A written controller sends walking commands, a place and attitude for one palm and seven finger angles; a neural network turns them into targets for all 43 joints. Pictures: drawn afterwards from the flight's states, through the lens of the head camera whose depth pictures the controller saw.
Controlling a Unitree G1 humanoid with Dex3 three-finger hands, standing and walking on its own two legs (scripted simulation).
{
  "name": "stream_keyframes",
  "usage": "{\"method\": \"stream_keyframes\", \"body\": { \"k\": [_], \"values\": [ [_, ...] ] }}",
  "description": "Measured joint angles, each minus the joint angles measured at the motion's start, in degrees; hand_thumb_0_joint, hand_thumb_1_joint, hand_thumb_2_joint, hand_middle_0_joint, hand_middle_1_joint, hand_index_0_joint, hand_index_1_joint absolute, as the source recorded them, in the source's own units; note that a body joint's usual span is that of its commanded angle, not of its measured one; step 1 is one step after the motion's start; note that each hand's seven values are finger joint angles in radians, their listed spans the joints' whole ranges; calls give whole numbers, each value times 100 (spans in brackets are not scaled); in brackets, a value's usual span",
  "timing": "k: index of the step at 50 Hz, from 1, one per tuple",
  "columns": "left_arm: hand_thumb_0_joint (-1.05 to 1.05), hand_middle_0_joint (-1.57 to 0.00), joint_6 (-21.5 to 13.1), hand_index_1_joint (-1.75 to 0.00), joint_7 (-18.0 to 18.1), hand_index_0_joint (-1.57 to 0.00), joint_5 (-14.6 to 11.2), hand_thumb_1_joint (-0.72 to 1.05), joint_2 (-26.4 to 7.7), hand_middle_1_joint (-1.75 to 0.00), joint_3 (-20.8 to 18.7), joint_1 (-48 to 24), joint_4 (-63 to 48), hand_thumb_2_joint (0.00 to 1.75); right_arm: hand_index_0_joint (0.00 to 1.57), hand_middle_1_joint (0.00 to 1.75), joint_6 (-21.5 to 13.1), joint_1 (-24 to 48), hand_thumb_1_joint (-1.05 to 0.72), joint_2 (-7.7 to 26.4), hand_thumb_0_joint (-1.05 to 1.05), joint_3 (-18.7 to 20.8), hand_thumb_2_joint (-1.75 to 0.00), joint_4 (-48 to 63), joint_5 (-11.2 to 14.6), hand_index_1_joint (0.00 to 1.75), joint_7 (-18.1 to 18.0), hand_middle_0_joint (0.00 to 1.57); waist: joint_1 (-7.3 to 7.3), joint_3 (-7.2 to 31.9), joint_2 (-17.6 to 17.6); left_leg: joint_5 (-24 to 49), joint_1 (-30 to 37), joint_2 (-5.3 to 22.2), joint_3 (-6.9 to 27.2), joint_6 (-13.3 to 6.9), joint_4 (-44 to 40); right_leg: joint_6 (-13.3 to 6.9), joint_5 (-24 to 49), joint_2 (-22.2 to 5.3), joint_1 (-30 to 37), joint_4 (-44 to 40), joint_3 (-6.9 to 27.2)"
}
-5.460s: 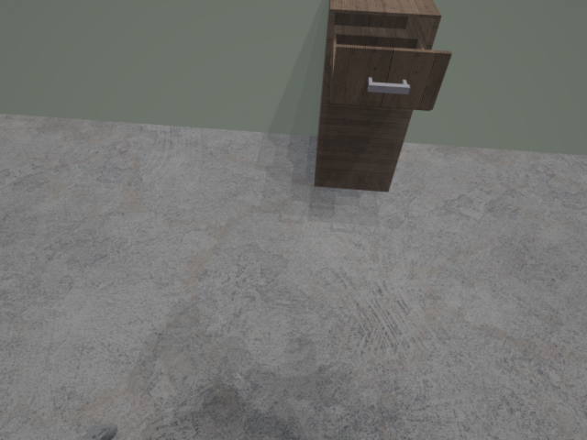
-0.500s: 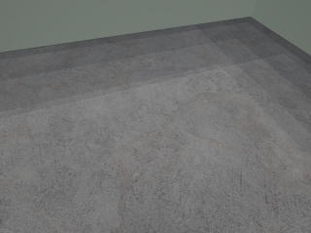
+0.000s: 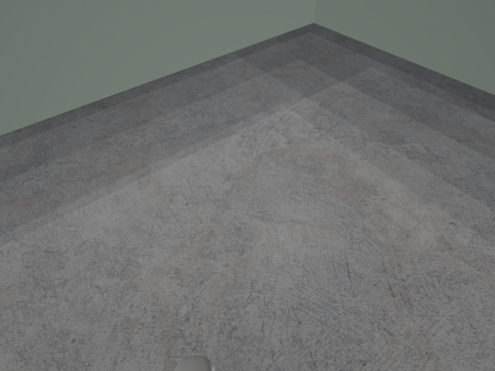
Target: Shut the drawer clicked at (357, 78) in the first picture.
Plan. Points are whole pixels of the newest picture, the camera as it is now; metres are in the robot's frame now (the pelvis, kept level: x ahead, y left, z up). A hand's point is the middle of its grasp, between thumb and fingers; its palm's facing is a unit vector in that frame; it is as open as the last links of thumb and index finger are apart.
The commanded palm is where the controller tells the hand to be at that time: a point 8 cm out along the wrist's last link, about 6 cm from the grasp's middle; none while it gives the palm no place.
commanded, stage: walk to a spot facing it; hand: left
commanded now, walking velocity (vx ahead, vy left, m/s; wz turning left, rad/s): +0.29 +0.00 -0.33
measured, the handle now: out of the picture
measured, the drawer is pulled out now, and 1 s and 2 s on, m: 0.30 0.30 0.30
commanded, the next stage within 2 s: turn to face it in 0.66 s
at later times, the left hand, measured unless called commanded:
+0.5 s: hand (128, 336) +0.22 +0.28 -0.18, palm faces -0.18 -0.96 -0.21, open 7.4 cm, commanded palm none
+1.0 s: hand (227, 263) +0.37 +0.08 -0.15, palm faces -0.49 -0.85 -0.21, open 7.4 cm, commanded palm none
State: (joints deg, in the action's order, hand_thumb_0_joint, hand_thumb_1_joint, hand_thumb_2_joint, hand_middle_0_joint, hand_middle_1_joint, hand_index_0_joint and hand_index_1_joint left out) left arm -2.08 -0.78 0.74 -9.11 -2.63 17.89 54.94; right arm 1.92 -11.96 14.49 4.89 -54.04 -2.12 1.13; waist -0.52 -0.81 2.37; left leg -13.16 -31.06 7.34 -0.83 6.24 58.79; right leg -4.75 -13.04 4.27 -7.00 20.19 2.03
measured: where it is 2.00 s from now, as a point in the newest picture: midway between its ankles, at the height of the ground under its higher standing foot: outside the picture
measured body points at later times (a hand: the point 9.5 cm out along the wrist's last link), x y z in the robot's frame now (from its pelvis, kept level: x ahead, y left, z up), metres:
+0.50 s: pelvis +0.14 +0.08 -0.01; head +0.16 +0.10 +0.44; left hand +0.23 +0.33 -0.17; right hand +0.16 -0.17 -0.14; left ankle +0.17 +0.16 -0.75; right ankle +0.10 -0.05 -0.65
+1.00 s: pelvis +0.17 +0.01 -0.01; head +0.17 -0.02 +0.44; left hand +0.40 +0.13 -0.14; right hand +0.05 -0.18 -0.18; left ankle +0.22 +0.16 -0.68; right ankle +0.16 -0.07 -0.75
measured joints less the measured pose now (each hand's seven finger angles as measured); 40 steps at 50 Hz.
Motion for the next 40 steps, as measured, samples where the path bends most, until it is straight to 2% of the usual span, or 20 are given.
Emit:
{"method": "stream_keyframes", "body": {
  "k": [8,12,13,14,16,18,20,22,27,32,38,39,40],
  "values": [
    [0,-21,-29,-30,71,-20,61,91,56,-30,14,639,388,90,20,30,-97,388,-91,-150,1,-87,-90,128,54,30,8,19,-319,-35,-112,-225,150,-250,-51,-131,-1006,130,-247,50,395,-155,371],
    [0,-21,32,-30,98,-20,64,91,-13,-30,-36,841,553,90,20,30,-244,572,-91,-315,1,-182,-90,261,108,30,-12,19,-445,-100,-290,-262,668,-459,-128,-256,-2113,297,-655,-33,473,191,643],
    [0,-21,43,-30,95,-20,50,91,-29,-30,-60,901,577,90,20,30,-318,594,-91,-344,1,-224,-90,314,113,30,-28,20,-453,-105,-320,-92,910,-486,-163,-289,-2529,343,-856,-28,404,482,727],
    [0,-21,69,-30,83,-20,16,91,-34,-30,-89,933,603,90,20,30,-410,618,-91,-357,1,-260,-90,365,99,30,-53,20,-437,-109,-300,218,1019,-451,-184,-409,-2696,357,-1095,29,189,1044,731],
    [0,-21,169,-30,65,-20,-7,91,-122,-30,-148,780,683,90,20,30,-480,658,-91,-468,0,-329,-90,391,88,30,-99,20,-439,-236,-438,17,1068,-454,-439,-673,-2340,405,-1541,-52,-463,2705,517],
    [0,-21,234,-30,38,-20,24,91,-231,-30,-204,623,668,90,21,30,-461,564,-91,-578,0,-399,-90,381,85,30,-120,20,-418,-254,-528,-231,1298,-417,-678,-795,-2386,477,-1504,-200,-1101,3926,184],
    [0,-20,295,-30,-4,-20,55,91,-339,-30,-261,410,577,90,21,30,-442,411,-91,-662,0,-430,-90,321,88,30,-156,20,-358,-261,-556,-239,1552,-383,-847,-800,-2635,570,-1211,-380,-1616,4542,-123],
    [0,-20,344,-30,-25,-20,60,91,-428,-30,-303,163,427,90,21,30,-433,235,-91,-707,0,-435,-90,214,95,30,-194,20,-293,-279,-536,-190,1766,-355,-979,-816,-2880,659,-937,-521,-2014,4785,-296],
    [0,-20,442,-30,-20,-19,63,92,-538,-30,-379,-389,46,90,21,30,-394,-131,-94,-483,-2,-236,-90,17,122,30,-284,20,-99,-273,-439,-233,2116,-292,-1321,-843,-3179,800,-482,-749,-2522,4591,-399],
    [0,-20,533,-30,-26,-19,80,92,-547,-30,-364,-896,-224,90,21,30,-279,-465,-93,-298,-1,-160,-90,-160,75,30,-247,20,91,-315,-364,-449,2288,-186,-1643,-770,-3102,834,-350,-892,-2376,3677,-520],
    [0,-20,496,-30,-53,-19,75,92,-415,-30,-230,-1274,-452,90,20,30,-158,-732,-92,-175,0,-96,-90,-247,37,30,-166,20,328,-416,-181,-907,2308,103,-2074,-532,-2572,682,-622,-784,-1671,2300,-746],
    [0,-20,446,-30,-56,-19,77,92,-400,-30,-190,-1300,-496,90,20,30,-143,-794,-92,-160,0,-90,-90,-243,48,30,-148,20,356,-416,-136,-1039,2255,197,-2114,-467,-2350,627,-435,-729,-1450,1907,-795],
    [0,-20,361,-30,-42,-19,91,92,-383,-30,-153,-1339,-516,90,20,30,-122,-835,-91,-148,0,-90,-90,-256,73,30,-130,20,379,-428,-81,-1152,2104,327,-2066,-410,-1965,485,-175,-664,-1345,1707,-819]
  ]
}}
